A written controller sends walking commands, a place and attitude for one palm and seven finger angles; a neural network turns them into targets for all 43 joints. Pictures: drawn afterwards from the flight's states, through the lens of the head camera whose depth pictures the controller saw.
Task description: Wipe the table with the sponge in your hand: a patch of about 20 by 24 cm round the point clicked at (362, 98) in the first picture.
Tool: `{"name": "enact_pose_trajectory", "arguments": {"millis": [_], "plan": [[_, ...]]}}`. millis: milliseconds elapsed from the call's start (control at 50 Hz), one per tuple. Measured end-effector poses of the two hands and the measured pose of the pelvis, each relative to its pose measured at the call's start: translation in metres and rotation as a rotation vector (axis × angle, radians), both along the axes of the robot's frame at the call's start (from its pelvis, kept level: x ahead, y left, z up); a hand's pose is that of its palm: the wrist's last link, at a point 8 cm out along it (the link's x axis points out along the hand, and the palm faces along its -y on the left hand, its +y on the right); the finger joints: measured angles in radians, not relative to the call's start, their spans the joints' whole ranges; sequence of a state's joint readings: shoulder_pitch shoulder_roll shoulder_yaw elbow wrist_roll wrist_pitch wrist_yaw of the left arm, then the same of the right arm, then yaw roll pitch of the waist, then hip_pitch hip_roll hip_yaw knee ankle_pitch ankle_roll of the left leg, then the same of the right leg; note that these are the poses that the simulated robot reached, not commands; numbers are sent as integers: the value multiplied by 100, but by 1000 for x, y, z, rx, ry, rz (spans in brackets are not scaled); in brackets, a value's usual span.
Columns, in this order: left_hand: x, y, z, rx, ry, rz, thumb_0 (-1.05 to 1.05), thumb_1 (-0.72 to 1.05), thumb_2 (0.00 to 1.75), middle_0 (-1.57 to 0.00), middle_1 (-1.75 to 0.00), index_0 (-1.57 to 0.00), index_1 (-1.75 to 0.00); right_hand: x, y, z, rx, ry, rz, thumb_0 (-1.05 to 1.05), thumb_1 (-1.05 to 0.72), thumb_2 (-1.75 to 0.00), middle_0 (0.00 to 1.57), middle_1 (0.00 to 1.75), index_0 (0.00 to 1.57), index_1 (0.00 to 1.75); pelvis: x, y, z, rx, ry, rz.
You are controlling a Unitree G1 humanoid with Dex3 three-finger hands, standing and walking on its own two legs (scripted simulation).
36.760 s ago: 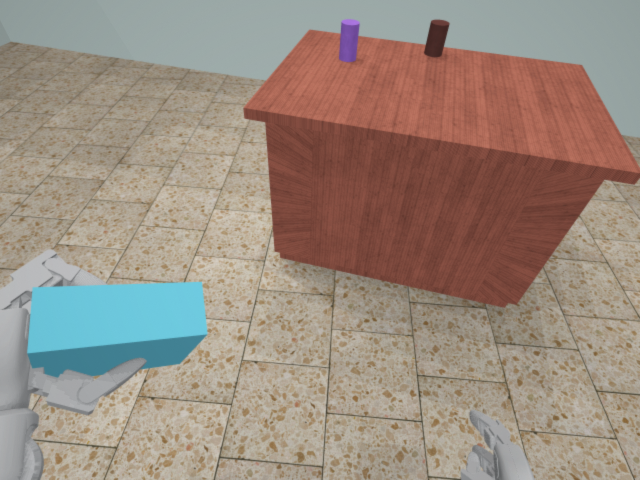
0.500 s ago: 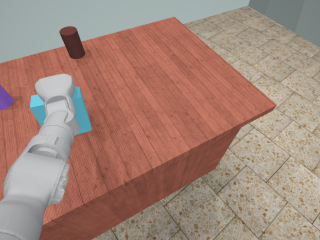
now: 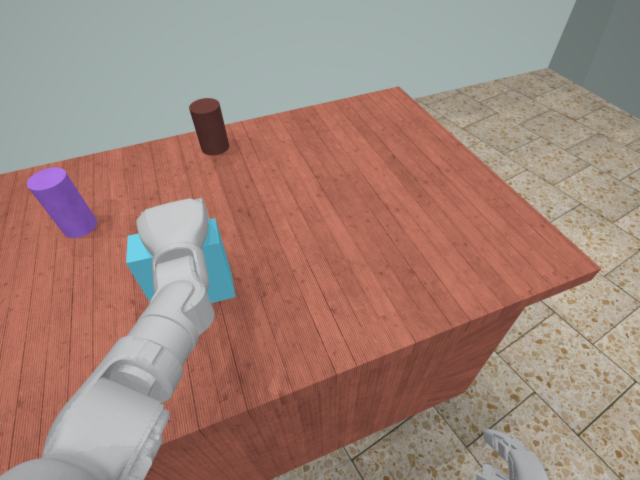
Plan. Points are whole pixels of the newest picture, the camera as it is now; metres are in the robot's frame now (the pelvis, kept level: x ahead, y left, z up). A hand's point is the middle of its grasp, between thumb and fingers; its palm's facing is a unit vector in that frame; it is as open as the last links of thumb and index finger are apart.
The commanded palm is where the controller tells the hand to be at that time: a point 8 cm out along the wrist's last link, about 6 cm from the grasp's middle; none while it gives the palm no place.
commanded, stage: wipe back along the third lane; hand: left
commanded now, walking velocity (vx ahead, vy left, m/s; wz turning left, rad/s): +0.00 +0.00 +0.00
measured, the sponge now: (189, 277) +0.40 +0.24 +0.00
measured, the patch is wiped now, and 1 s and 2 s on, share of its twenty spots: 0.95 0.95 0.95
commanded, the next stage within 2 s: slide back across to the middle lane in 1.18 s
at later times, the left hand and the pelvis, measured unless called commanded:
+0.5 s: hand (190, 280) +0.35 +0.21 +0.06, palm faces +0.03 -0.06 -1.00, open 9.7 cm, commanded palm +0.30 +0.19 +0.09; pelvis +0.01 +0.01 +0.00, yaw +0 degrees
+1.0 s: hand (202, 307) +0.31 +0.18 +0.06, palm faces +0.02 -0.06 -1.00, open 9.7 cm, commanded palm +0.26 +0.16 +0.09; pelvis -0.01 -0.01 +0.00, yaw +0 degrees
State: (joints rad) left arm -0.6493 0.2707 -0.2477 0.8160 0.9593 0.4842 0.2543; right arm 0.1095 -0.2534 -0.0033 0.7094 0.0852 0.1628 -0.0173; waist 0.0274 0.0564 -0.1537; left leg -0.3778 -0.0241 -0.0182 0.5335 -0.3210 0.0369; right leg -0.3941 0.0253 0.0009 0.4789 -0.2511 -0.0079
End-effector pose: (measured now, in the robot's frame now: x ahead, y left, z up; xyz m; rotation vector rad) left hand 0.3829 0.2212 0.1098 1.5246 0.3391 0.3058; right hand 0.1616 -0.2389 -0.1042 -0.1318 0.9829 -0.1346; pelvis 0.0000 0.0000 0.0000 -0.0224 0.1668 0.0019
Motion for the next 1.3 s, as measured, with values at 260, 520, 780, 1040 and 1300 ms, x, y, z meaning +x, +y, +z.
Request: {"name": "enact_pose_trajectory", "arguments": {"millis": [260,520,780,1040,1300], "plan": [[-18,-4,0,-17,-19,-13,-1,-47,111,-68,-146,-73,-146,60,23,24,20,-110,83,0,-91,-90,20,30,20,30,13,4,2,1,-36,6],[-54,-19,0,-36,-48,-33,1,-46,110,-67,-146,-73,-144,58,35,24,69,-117,112,1,-91,-90,20,30,20,30,7,8,1,3,-81,2],[-75,-33,0,-30,-30,-27,1,-47,110,-68,-145,-74,-143,43,33,27,87,-142,125,1,-91,-90,20,30,20,30,-11,0,1,14,-111,-2],[-95,-48,0,-29,-43,-42,0,-46,110,-68,-146,-74,-143,36,11,24,97,-147,111,1,-91,-90,20,29,20,30,-13,-14,1,21,-126,-6],[-112,-54,-1,-58,-62,-36,1,-46,110,-67,-147,-74,-144,54,-1,38,99,-223,117,1,-91,-90,19,29,20,30,-12,-26,2,25,-142,-19]]}}
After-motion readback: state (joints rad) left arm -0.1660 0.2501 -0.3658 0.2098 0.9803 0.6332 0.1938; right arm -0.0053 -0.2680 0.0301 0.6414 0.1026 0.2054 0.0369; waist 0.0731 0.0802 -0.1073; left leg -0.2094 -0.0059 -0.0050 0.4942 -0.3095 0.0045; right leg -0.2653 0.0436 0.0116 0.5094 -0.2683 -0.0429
